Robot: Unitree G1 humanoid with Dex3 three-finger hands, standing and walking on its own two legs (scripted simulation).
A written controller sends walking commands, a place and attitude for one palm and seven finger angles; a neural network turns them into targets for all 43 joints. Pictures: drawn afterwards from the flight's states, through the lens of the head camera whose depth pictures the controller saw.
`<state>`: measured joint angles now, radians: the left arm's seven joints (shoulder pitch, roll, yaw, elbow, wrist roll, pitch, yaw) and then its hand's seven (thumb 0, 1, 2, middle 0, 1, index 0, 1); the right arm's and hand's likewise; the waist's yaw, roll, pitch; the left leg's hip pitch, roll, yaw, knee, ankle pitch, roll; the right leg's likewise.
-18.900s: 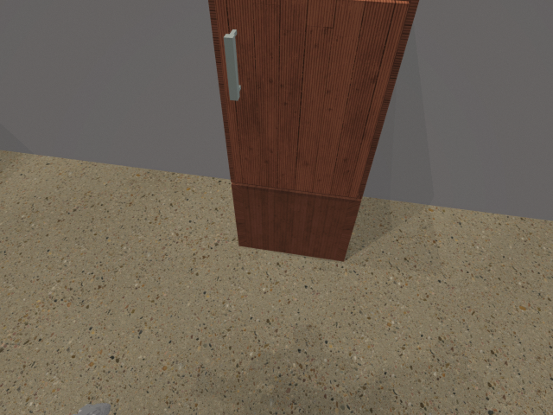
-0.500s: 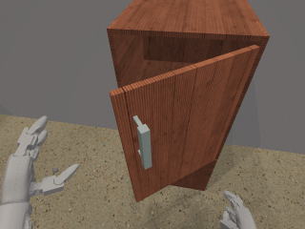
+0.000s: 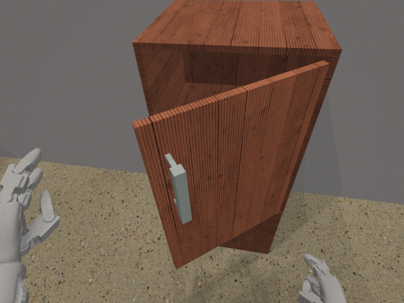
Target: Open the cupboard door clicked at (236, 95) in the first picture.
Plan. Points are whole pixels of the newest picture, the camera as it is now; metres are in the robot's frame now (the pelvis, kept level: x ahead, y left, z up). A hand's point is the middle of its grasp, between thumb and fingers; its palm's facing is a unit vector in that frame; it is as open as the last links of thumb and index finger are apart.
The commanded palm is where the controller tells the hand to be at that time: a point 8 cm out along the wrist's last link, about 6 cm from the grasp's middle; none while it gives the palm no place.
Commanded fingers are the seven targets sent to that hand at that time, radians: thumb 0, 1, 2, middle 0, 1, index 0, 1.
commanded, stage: draw the hand back to the body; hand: left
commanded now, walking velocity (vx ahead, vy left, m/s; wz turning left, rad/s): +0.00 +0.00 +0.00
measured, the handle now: (177, 189) +0.31 +0.09 +0.08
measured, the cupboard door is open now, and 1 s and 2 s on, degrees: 38 38 38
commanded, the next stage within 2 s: step back with the hand held close in 0.10 s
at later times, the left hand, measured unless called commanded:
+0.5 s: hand (50, 226) +0.18 +0.26 +0.14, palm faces +0.33 -0.80 -0.50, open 7.4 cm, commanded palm +0.12 +0.31 +0.17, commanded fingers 0.00 0.90 0.90 -0.20 -0.30 -0.20 -0.30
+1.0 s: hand (5, 271) +0.11 +0.28 +0.15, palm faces +0.40 -0.80 -0.45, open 7.4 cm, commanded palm +0.04 +0.33 +0.17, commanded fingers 0.00 0.90 0.90 -0.20 -0.30 -0.20 -0.30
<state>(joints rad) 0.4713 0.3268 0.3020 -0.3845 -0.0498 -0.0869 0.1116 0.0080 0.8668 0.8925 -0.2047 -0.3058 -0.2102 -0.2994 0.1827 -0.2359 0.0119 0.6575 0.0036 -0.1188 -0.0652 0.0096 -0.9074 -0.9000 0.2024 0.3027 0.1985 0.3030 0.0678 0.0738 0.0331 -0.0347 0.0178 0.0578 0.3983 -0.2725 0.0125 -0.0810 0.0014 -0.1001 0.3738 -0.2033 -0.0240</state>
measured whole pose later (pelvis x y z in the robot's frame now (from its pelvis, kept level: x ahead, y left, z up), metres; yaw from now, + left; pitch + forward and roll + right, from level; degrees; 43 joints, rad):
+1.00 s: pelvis -0.10 +0.03 -0.03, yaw +0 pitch -1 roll -1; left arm 0.54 0.40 0.42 -0.57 -0.02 -0.22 0.16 0.01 0.89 0.90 -0.21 -0.31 -0.21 -0.30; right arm 0.20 -0.21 0.01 0.58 0.01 -0.07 -0.08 0.01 -0.91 -0.90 0.20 0.30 0.20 0.30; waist 0.00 -0.02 0.07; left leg -0.42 -0.02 0.07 0.69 -0.27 0.07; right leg -0.44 -0.04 -0.06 0.62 -0.17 0.01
